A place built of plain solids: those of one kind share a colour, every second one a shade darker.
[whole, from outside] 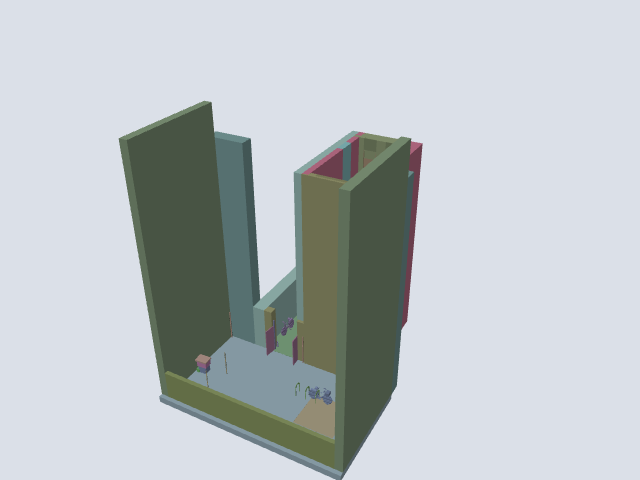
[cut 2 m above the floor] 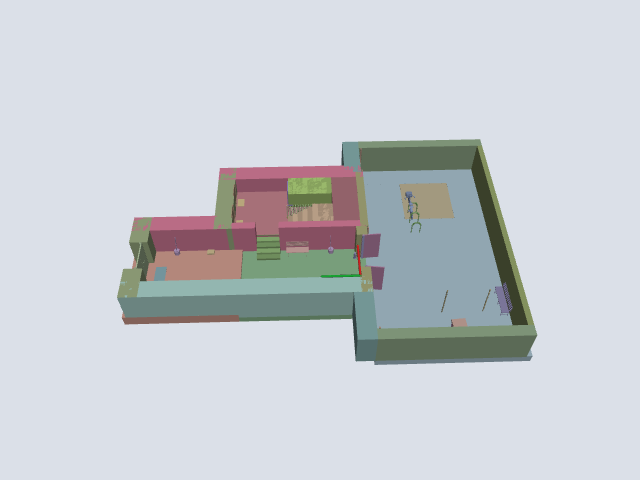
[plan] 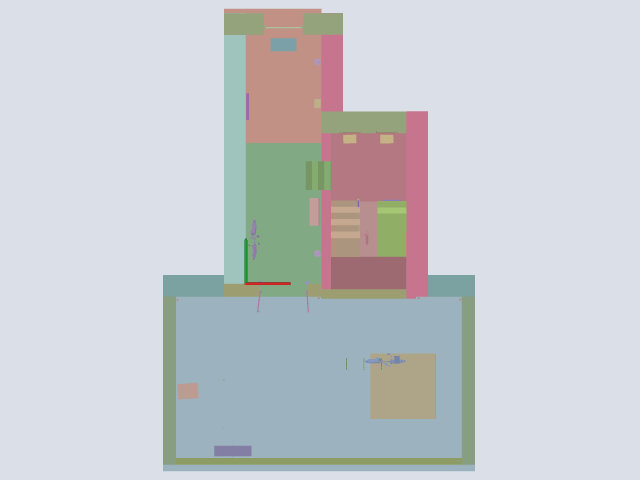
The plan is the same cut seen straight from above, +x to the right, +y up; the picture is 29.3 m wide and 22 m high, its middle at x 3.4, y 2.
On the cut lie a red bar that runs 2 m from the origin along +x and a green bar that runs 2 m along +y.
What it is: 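A city tenement of about 1900; a carriage passage leads from the street door to a walled yard, and an arch opens on a stairwell of three storeys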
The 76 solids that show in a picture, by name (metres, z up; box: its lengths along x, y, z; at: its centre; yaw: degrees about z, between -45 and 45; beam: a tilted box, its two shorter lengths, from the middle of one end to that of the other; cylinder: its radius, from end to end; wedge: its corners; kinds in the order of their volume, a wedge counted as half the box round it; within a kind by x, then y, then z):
{
 "wall_east_1": {"box": [0.45, 4.9, 15.57], "at": [3.69, 1.85, 7.68]},
 "wall_east_2": {"box": [0.45, 2.29, 15.57], "at": [3.69, 6.75, 7.68]},
 "wall_east_3": {"box": [1.0, 4.6, 3.7], "at": [3.96, 10.1, 1.75]},
 "wall_east_4": {"box": [1.0, 8.5, 15.57], "at": [7.85, 3.65, 7.68]},
 "wing_1": {"box": [0.6, 7.71, 19.17], "at": [-3.5, -4.45, 9.48]},
 "wing_2": {"box": [0.6, 7.71, 19.17], "at": [10.2, -4.45, 9.48]},
 "wall_west_1": {"box": [1.0, 13.0, 3.7], "at": [-0.5, 5.9, 1.75]},
 "wall_west_2": {"box": [1.0, 8.6, 11.57], "at": [3.41, 3.6, 9.68]},
 "wall_north_1": {"box": [1.84, 1.0, 3.7], "at": [-0.08, 11.9, 1.75]},
 "wall_north_2": {"box": [1.84, 1.0, 3.7], "at": [3.54, 11.9, 1.75]},
 "wall_north_3": {"box": [0.84, 0.3, 15.57], "at": [3.88, 7.05, 7.68]},
 "wall_north_4": {"box": [1.02, 0.3, 0.89], "at": [4.79, 7.05, 15.02]},
 "wall_north_5": {"box": [0.7, 0.3, 15.57], "at": [5.63, 7.05, 7.68]},
 "wall_north_6": {"box": [4.89, 0.96, 15.57], "at": [5.91, 7.42, 7.68]},
 "wall_north_7": {"box": [1.39, 0.3, 15.57], "at": [7.66, 7.05, 7.68]},
 "front_1": {"box": [2.81, 1.0, 16.77], "at": [-2.4, -0.1, 8.28]},
 "front_2": {"box": [2.71, 1.0, 16.77], "at": [9.14, -0.1, 8.28]},
 "flightB_1": {"box": [1.33, 2.56, 3.41], "at": [6.7, 2.51, 1.21]},
 "flightB_2": {"box": [1.33, 2.27, 3.59], "at": [6.7, 2.65, 1.3]},
 "flightB_3": {"box": [1.33, 1.99, 3.78], "at": [6.7, 2.79, 1.39]},
 "flightB_4": {"box": [1.33, 1.71, 3.96], "at": [6.7, 2.93, 1.48]},
 "flightB_5": {"box": [1.33, 1.43, 4.14], "at": [6.7, 3.07, 1.57]},
 "flightB_6": {"box": [1.33, 1.14, 4.32], "at": [6.7, 3.22, 1.66]},
 "flightB_7": {"box": [1.33, 0.58, 4.69], "at": [6.7, 3.5, 1.84]},
 "flightB_8": {"box": [1.33, 0.29, 4.87], "at": [6.7, 3.64, 1.93]},
 "floor_yard_1": {"box": [9.5, 8.01, 0.5], "at": [0.95, -4.59, -0.27]},
 "floor_yard_2": {"box": [3.02, 2.4, 0.5], "at": [7.2, -7.4, -0.27]},
 "floor_yard_3": {"box": [3.02, 2.61, 0.5], "at": [7.2, -1.9, -0.27]},
 "floor_yard_4": {"box": [1.8, 8.01, 0.5], "at": [9.6, -4.59, -0.27]},
 "floor_1": {"box": [3.46, 1.49, 3.23], "at": [5.63, 0.48, 1.11]},
 "floor_2": {"box": [3.95, 3.63, 1.41], "at": [5.88, 5.58, 0.2]},
 "flightA_1": {"box": [1.33, 0.29, 3.05], "at": [4.57, 1.37, 1.02]},
 "flightA_2": {"box": [1.33, 0.58, 2.87], "at": [4.57, 1.51, 0.93]},
 "flightA_3": {"box": [1.33, 0.86, 2.68], "at": [4.57, 1.65, 0.84]},
 "flightA_4": {"box": [1.33, 1.14, 2.5], "at": [4.57, 1.79, 0.75]},
 "flightA_5": {"box": [1.33, 1.43, 2.32], "at": [4.57, 1.93, 0.66]},
 "flightA_6": {"box": [1.33, 1.71, 2.14], "at": [4.57, 2.07, 0.57]},
 "flightA_7": {"box": [1.33, 1.99, 1.96], "at": [4.57, 2.22, 0.48]},
 "flightA_8": {"box": [1.33, 2.27, 1.77], "at": [4.57, 2.36, 0.39]},
 "flightA_9": {"box": [1.33, 2.56, 1.59], "at": [4.57, 2.5, 0.3]},
 "wall_south_1": {"box": [1.63, 0.6, 3.7], "at": [-0.18, -0.3, 1.75]},
 "wall_south_2": {"box": [0.64, 0.6, 3.7], "at": [3.15, -0.3, 1.75]},
 "wall_south_3": {"box": [0.9, 0.3, 15.57], "at": [3.91, -0.4, 7.68]},
 "wall_south_4": {"box": [4.34, 0.18, 15.57], "at": [5.63, -0.61, 7.68]},
 "wall_south_5": {"box": [2.56, 0.3, 3.73], "at": [5.63, -0.4, 1.76]},
 "wall_south_6": {"box": [2.56, 0.3, 2.56], "at": [5.63, -0.4, 14.19]},
 "wall_south_7": {"box": [0.9, 0.3, 15.57], "at": [7.35, -0.4, 7.68]},
 "floor_vestibule_1": {"box": [4.47, 6.15, 0.66], "at": [1.24, 9.53, -0.17]},
 "floor_passage_1": {"box": [4.47, 7.06, 0.5], "at": [1.24, 2.93, -0.25]},
 "yard_wall_1": {"box": [13.12, 0.3, 2.24], "at": [3.35, -8.15, 1.02]},
 "wall_over_arch_1": {"box": [0.45, 1.33, 11.91], "at": [3.69, 4.95, 9.51]},
 "entry_1": {"box": [1.14, 1.33, 0.68], "at": [3.35, 4.95, -0.16]},
 "entry_2": {"box": [0.86, 1.33, 0.86], "at": [3.49, 4.95, -0.07]},
 "entry_3": {"box": [0.58, 1.33, 1.05], "at": [3.63, 4.95, 0.02]},
 "entry_4": {"box": [0.29, 1.33, 1.23], "at": [3.77, 4.95, 0.11]},
 "floor_well_1": {"box": [0.84, 2.57, 1.41], "at": [5.63, 2.5, 0.2]},
 "gravel_patch_1": {"box": [3.0, 3.0, 0.1], "at": [7.2, -4.7, -0.07]},
 "street_door_1": {"box": [0.81, 0.07, 2.6], "at": [1.32, 11.73, 1.46]},
 "street_door_2": {"box": [0.81, 0.07, 2.6], "at": [2.14, 11.73, 1.46]},
 "gate_leaf_1": {"box": [0.06, 1.02, 2.26], "at": [0.6, -0.81, 1.13], "yaw": -7.0},
 "gate_leaf_2": {"box": [0.06, 1.02, 2.26], "at": [2.83, -0.81, 1.13], "yaw": 4.0},
 "yard_bin_high_1": {"box": [0.76, 0.62, 0.46], "at": [-2.62, -4.92, 0.77], "yaw": 4.3},
 "yard_bin_low_1": {"box": [0.63, 0.55, 0.56], "at": [-2.62, -4.92, 0.26], "yaw": 4.3},
 "letterbox_bank_1": {"box": [0.13, 1.22, 0.68], "at": [0.08, 8.12, 1.4]},
 "dwelling_door_1": {"box": [0.91, 0.045, 2.07], "at": [4.79, 6.96, 12.89]},
 "yard_bin_lid_1": {"box": [0.94, 0.72, 0.12], "at": [-2.65, -4.93, 1.06], "yaw": 4.3},
 "courtyard_gate_1": {"box": [0.09, 0.12, 2.74], "at": [0.68, -0.37, 1.37]},
 "courtyard_gate_2": {"box": [0.09, 0.12, 2.74], "at": [2.79, -0.37, 1.37]},
 "mat_street_1": {"box": [1.2, 0.6, 0.06], "at": [1.73, 10.95, 0.14]},
 "mat_1": {"box": [0.6, 0.4, 0.06], "at": [4.77, 6.63, 0.89], "yaw": 1.9},
 "mat_2": {"box": [0.6, 0.4, 0.06], "at": [6.46, 6.63, 0.89], "yaw": 0.5},
 "bicycle_yard_1": {"box": [0.26, 0.36, 0.24], "at": [6.93, -3.49, 0.84], "yaw": 3.5},
 "bench_yard_1": {"box": [1.71, 0.4, 0.031], "at": [-0.6, -7.63, 0.41]},
 "downpipe_1": {"cylinder": 0.05, "from": [3.34, -0.67, -0.02], "to": [3.34, -0.67, 2.4]},
 "newspapers_1": {"box": [0.3, 0.41, 0.15], "at": [3.29, 8.25, 0.18]},
 "bench_1": {"box": [0.4, 1.28, 0.031], "at": [3.12, 3.29, 0.43]}
}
